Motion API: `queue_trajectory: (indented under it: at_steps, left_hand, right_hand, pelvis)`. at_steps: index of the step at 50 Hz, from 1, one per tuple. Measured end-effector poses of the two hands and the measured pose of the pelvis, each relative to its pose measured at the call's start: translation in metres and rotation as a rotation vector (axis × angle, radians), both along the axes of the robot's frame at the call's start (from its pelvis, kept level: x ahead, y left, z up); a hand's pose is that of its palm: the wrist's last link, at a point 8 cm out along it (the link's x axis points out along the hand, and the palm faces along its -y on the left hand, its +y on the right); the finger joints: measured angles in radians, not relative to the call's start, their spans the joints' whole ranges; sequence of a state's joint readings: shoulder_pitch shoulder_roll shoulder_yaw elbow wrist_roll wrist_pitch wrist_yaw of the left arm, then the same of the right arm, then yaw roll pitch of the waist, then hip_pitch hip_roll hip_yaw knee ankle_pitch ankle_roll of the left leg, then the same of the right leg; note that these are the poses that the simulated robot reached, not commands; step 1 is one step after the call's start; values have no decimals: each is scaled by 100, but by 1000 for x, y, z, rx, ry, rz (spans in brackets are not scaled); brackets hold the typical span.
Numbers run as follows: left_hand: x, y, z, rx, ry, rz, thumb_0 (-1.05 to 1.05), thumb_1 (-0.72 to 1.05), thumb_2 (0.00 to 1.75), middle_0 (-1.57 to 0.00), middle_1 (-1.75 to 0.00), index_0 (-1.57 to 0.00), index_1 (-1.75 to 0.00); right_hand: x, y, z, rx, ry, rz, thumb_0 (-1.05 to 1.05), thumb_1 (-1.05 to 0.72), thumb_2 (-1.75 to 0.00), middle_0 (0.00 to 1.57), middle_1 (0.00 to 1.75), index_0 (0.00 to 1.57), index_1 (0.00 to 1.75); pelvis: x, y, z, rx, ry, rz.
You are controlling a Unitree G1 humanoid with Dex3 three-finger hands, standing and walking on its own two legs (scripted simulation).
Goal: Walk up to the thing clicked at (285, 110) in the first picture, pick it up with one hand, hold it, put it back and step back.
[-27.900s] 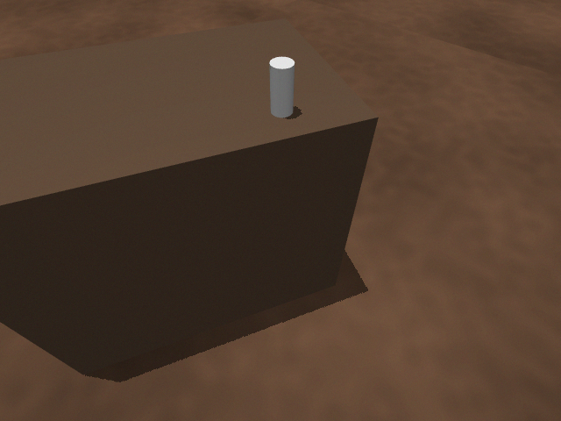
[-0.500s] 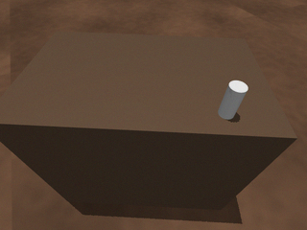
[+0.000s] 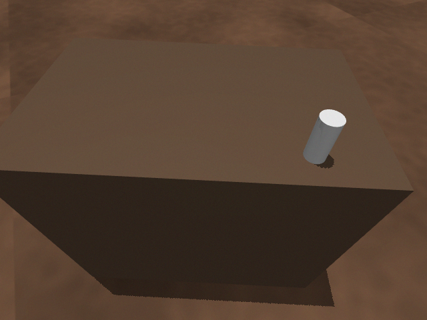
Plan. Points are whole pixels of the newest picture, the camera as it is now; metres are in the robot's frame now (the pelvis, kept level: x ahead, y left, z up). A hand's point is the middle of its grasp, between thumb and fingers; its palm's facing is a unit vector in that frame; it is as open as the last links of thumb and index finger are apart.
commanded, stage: stand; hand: right
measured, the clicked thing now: (322, 138) +0.45 -0.21 +0.08
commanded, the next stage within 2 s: step back in 1.58 s
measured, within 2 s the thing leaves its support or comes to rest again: neither
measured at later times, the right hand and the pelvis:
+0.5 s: hand out of the picture +0.08 -0.25 -0.16, palm faces -0.02 +0.94 -0.34, open 7.3 cm; pelvis +0.01 +0.00 +0.00, yaw +0 degrees
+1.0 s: hand out of the picture +0.08 -0.26 -0.16, palm faces -0.02 +0.94 -0.34, open 7.3 cm; pelvis +0.01 -0.01 +0.00, yaw +0 degrees
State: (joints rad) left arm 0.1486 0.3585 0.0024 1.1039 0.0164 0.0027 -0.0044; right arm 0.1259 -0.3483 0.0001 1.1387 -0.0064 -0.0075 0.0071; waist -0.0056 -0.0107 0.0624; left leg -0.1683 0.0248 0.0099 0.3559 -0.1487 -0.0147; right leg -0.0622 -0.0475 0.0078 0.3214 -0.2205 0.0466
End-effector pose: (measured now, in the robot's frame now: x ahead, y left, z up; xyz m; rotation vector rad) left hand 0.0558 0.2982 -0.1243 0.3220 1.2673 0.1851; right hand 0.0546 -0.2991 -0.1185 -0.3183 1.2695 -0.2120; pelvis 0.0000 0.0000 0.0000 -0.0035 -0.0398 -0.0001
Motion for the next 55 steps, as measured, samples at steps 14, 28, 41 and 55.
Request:
queue_trajectory:
  at_steps: [14, 28, 41, 55]
  left_hand:
    - [10, 0, 3, 4, -19, -3, 0, 90, 90, -20, -30, -21, -30]
    - [12, -2, 3, 8, -7, 5, 0, 90, 90, -20, -30, -21, -30]
    - [19, -6, 3, 5, -17, 5, 0, 90, 90, -20, -30, -21, -30]
    - [21, -7, 3, 7, -14, -1, 0, 90, 90, -20, -30, -21, -30]
  right_hand:
    - [14, 3, -1, 10, -26, 8, 0, -91, -89, 20, 30, 21, 30]
    - [19, -1, -2, 11, -20, 9, 0, -91, -89, 20, 30, 21, 30]
    - [24, -4, -1, 8, -27, 9, 0, -91, -89, 20, 30, 21, 30]
    - [24, -5, -1, 8, -19, 11, 0, -91, -89, 20, 30, 21, 30]
  pelvis:
    - [4, 0, 0, 3, 3, -1]
    - [9, -3, 0, 4, 7, 0]
    - [12, -5, 0, 4, 6, -2]
    - [14, -7, 0, 3, 12, -1]
